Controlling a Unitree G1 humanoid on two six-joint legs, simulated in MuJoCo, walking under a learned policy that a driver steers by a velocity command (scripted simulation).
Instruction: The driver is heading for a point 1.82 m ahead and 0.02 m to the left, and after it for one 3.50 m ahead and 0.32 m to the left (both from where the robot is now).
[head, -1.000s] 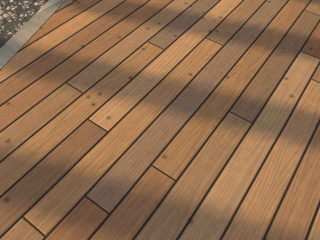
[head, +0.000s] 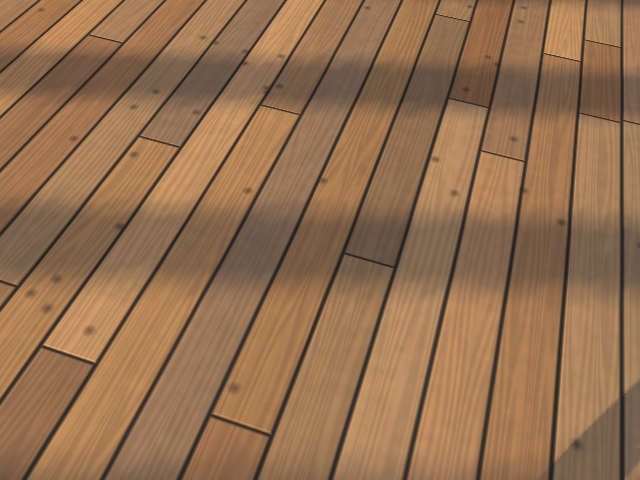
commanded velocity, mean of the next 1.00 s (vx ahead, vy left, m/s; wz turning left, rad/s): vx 0.00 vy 0.00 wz -0.26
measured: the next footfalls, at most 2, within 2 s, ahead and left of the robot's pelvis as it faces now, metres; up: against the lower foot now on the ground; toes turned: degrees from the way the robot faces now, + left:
right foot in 0.14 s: +0.00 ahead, -0.12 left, +0.00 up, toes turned -7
left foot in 0.62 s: +0.06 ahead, +0.07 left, +0.00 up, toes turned -15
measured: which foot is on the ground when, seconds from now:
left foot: down 0.00-0.14, up 0.16-0.60, down 0.62-1.00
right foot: up 0.00-0.12, down 0.14-1.00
